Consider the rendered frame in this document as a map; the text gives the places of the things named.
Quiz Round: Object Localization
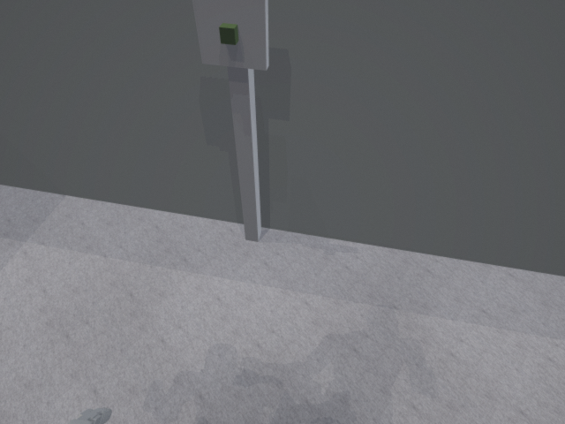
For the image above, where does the panel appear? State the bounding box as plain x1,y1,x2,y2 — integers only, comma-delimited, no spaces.
192,0,269,242

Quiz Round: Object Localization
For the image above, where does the button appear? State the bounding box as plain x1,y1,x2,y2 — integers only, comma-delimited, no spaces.
219,23,238,45

